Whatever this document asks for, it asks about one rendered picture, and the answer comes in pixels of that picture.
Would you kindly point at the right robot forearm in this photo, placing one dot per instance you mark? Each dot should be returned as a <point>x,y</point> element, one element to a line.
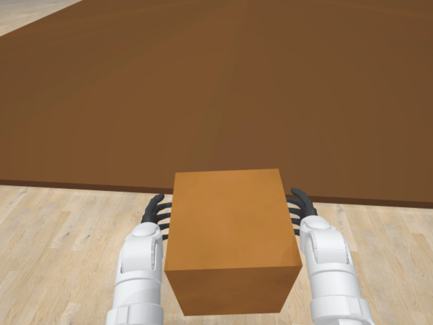
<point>335,290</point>

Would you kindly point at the carton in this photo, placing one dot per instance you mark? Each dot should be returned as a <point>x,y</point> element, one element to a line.
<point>231,244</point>

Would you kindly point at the left robot hand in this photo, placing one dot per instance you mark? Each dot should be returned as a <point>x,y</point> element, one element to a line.
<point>151,213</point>

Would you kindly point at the left robot forearm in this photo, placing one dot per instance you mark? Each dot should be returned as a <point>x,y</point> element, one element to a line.
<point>138,279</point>

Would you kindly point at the right robot hand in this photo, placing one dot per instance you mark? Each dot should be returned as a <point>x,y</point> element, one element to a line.
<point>305,205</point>

